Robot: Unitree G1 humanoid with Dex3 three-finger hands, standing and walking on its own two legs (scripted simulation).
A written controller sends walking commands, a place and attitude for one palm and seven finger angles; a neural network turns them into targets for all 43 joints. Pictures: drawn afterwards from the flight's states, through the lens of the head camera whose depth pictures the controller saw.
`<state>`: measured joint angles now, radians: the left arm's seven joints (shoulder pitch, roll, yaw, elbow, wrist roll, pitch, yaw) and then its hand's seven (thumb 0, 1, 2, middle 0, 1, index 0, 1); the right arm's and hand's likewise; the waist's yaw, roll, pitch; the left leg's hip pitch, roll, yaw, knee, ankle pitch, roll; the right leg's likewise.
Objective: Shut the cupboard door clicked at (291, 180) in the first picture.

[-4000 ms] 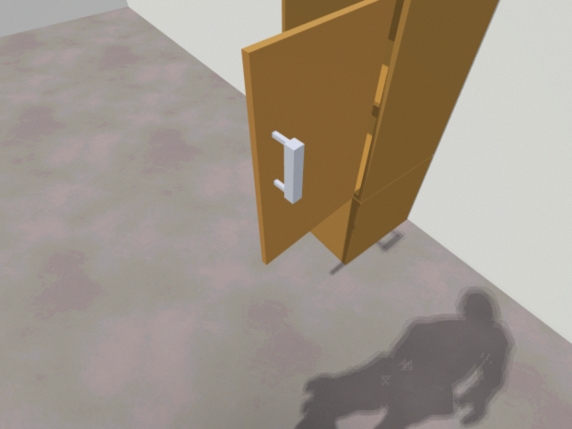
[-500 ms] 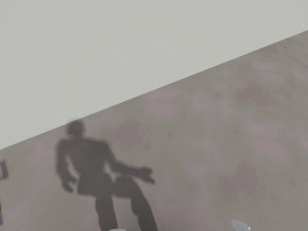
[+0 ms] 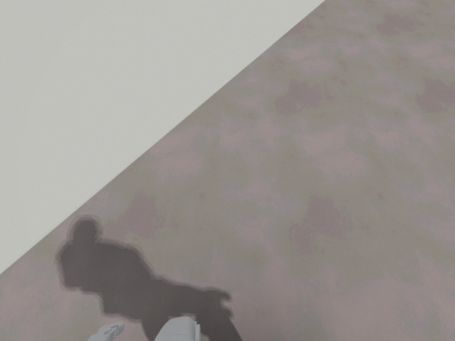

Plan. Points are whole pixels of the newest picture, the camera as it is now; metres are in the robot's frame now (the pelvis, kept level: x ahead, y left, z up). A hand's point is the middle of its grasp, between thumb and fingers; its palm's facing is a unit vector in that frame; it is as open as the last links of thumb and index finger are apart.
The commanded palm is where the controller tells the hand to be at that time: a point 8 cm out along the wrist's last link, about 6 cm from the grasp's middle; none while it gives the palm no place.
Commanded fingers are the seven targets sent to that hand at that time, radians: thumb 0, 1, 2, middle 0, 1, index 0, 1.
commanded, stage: walk around to get in front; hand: left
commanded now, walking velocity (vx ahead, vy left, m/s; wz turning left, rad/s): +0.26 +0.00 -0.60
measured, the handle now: out of the picture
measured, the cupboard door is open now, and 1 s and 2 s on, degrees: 95 95 95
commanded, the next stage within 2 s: walk to a spot facing it in 1.38 s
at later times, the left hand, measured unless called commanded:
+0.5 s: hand (149, 291) +0.22 +0.19 -0.16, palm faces -0.25 -0.95 -0.17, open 7.4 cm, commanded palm none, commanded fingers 0.00 0.90 0.90 -0.20 -0.30 -0.20 -0.30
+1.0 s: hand (249, 203) +0.43 -0.02 -0.15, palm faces -0.48 -0.84 -0.24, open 7.1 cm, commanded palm none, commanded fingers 0.00 0.90 0.90 -0.20 -0.30 -0.20 -0.30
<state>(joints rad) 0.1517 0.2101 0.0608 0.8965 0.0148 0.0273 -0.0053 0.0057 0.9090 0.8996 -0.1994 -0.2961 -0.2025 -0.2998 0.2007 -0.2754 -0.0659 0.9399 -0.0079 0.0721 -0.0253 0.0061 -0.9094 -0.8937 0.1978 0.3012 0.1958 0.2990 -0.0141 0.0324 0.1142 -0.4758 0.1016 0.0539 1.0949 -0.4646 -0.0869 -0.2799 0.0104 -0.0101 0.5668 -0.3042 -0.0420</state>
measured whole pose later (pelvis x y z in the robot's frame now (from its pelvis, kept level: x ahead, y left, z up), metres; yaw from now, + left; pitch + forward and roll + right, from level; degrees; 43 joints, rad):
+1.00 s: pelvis +0.26 -0.15 +0.01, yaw -31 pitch +1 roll +2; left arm 0.20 0.20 0.07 0.98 0.01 -0.07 -0.01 -0.01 0.95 0.90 -0.20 -0.30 -0.21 -0.30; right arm 0.21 -0.18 -0.05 0.96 -0.02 -0.01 0.00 0.00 -0.91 -0.89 0.20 0.30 0.19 0.30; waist -0.03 0.00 0.06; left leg -0.63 0.15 0.02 1.08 -0.20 -0.07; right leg -0.17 0.10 -0.07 0.37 -0.23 -0.14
